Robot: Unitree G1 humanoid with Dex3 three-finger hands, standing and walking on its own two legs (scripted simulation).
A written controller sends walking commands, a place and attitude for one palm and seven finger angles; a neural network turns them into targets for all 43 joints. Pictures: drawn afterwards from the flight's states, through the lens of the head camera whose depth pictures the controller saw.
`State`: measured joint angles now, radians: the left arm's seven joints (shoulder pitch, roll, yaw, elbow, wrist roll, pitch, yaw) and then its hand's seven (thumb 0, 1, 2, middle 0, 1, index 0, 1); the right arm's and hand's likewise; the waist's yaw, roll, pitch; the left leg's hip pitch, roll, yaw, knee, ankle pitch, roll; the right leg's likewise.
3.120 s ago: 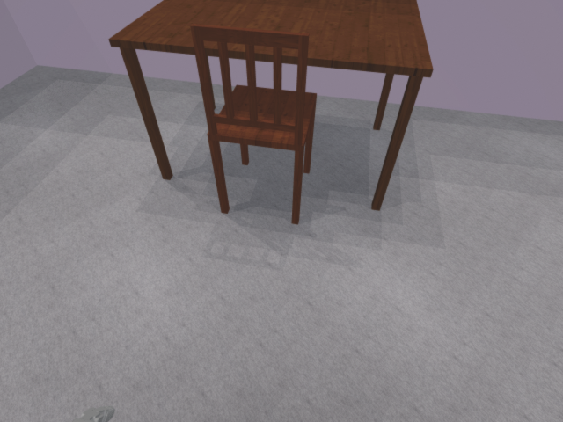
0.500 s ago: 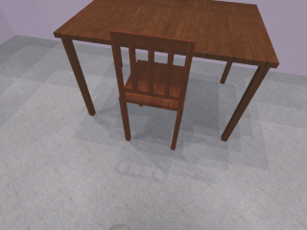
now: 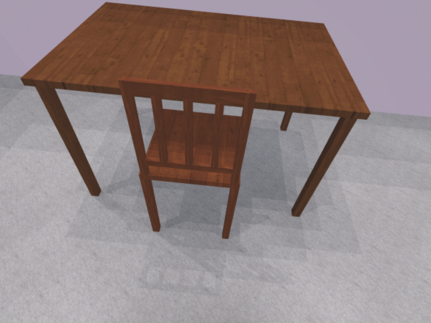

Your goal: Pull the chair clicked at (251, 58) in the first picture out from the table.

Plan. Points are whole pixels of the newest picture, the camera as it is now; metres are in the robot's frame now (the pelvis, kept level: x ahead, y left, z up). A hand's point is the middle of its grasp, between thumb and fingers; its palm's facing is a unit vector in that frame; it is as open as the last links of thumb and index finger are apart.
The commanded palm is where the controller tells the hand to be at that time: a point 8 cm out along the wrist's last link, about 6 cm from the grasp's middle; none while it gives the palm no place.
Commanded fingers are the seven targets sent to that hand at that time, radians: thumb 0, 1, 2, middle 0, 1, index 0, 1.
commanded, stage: take the last steps up to it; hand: left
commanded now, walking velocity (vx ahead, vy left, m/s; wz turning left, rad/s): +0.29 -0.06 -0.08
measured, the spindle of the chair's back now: (188, 134) +0.66 +0.13 -0.09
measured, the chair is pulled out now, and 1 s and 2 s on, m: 0.00 0.00 0.00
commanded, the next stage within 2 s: come to a stop and stand still in 0.40 s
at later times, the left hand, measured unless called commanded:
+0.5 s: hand (164, 313) +0.18 +0.12 -0.16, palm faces +0.04 -0.98 -0.21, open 7.2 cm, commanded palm none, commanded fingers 0.00 0.90 0.90 -0.20 -0.30 -0.20 -0.30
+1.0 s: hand (157, 320) +0.16 +0.13 -0.17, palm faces +0.01 -0.97 -0.24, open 7.3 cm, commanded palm none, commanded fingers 0.00 0.90 0.90 -0.20 -0.30 -0.20 -0.30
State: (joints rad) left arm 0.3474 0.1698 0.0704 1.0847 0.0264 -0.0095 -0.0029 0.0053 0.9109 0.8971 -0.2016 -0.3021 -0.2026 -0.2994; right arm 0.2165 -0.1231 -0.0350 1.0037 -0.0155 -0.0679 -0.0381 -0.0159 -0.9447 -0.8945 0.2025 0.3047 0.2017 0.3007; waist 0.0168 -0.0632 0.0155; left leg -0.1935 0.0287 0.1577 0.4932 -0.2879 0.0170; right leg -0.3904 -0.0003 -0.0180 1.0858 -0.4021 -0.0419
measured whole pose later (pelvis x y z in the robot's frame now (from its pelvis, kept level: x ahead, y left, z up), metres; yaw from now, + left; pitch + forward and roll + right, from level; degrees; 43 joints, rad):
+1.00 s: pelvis +0.17 -0.06 +0.00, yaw -3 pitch +0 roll +0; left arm 0.30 0.16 0.03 1.09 0.02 0.02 0.04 0.00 0.91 0.90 -0.20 -0.30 -0.20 -0.30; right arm 0.14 -0.16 -0.04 1.05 0.00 0.02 -0.04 0.00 -0.93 -0.89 0.20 0.30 0.20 0.30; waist 0.02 0.02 0.05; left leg -0.30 0.05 0.16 0.46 -0.15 0.02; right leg -0.18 -0.02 -0.10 0.50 -0.31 -0.02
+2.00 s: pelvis +0.22 -0.09 +0.01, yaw -1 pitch -1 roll +1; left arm 0.36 0.10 0.00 1.16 0.01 -0.02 0.05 0.00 0.91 0.90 -0.20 -0.30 -0.20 -0.30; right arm 0.28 -0.13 0.00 1.17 -0.01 -0.01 -0.05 0.01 -0.93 -0.90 0.20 0.30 0.20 0.30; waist 0.01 -0.01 0.02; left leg -0.20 0.07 0.11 0.42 -0.20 -0.03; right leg -0.02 0.01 -0.14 0.37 -0.34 -0.05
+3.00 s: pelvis +0.22 -0.03 +0.00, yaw -3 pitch +0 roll +0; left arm 0.33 0.17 -0.01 1.07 0.01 0.00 0.04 0.00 0.91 0.90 -0.20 -0.30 -0.20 -0.30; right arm 0.25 -0.17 0.01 1.07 0.00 -0.02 -0.03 0.01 -0.93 -0.90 0.20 0.30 0.20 0.30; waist 0.01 -0.02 0.04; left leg -0.24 -0.03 0.12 0.48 -0.25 0.07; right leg -0.10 -0.07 -0.08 0.46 -0.36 0.04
